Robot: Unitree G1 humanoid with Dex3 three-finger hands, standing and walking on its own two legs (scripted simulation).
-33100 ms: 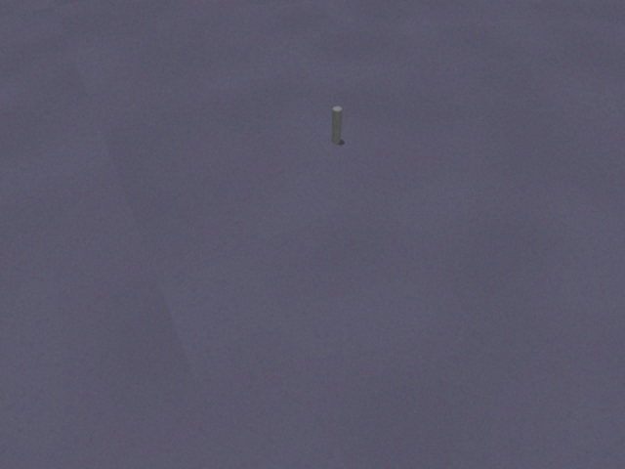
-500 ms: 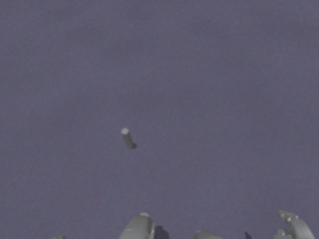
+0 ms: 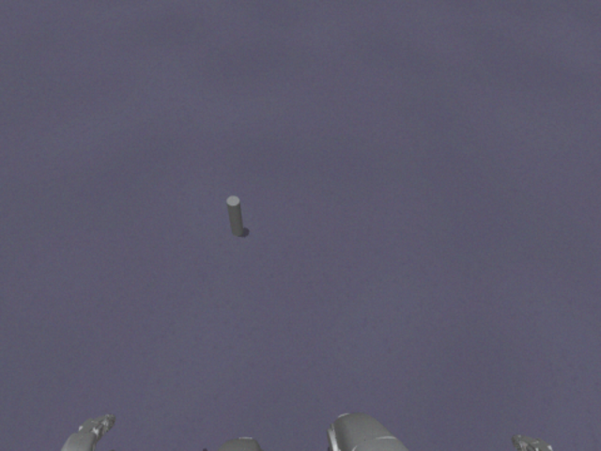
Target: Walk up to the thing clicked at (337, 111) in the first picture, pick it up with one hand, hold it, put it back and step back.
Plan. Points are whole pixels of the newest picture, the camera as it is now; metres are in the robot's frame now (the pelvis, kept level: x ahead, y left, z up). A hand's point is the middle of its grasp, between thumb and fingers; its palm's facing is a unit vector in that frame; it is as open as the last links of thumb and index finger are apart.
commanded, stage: step back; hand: left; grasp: from the side
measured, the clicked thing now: (235, 216) +0.92 +0.22 -0.67
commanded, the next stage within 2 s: stand in 1.34 s
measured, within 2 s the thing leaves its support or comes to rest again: neither
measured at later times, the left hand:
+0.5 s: hand out of the picture -0.07 +0.25 -0.15, palm faces +0.04 -0.90 -0.42, open 7.4 cm
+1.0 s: hand out of the picture -0.09 +0.21 -0.14, palm faces +0.06 -0.92 -0.39, open 7.4 cm
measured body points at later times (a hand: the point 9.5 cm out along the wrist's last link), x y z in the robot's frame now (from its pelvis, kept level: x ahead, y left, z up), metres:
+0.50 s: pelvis -0.15 -0.03 -0.01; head -0.13 -0.03 +0.44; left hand -0.07 +0.30 -0.12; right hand -0.08 -0.34 -0.14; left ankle -0.17 +0.09 -0.74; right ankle -0.11 -0.15 -0.73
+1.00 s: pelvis -0.12 -0.05 +0.00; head -0.10 -0.07 +0.45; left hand -0.09 +0.26 -0.11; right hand -0.03 -0.37 -0.13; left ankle -0.09 +0.09 -0.70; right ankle -0.10 -0.16 -0.73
